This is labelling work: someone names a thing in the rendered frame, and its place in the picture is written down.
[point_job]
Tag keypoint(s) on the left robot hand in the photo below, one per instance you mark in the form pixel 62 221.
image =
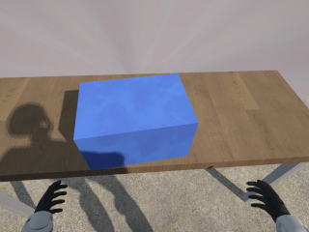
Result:
pixel 46 201

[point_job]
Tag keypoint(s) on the robot left forearm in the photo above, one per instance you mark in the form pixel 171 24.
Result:
pixel 41 221

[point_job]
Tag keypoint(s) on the table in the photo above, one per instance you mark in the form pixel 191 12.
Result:
pixel 246 118

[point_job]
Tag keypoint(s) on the right robot hand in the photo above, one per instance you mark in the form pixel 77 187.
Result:
pixel 273 204

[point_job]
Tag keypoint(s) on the robot right forearm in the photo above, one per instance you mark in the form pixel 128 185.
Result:
pixel 289 223

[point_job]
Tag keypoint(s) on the carton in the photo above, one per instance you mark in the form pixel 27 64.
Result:
pixel 133 120

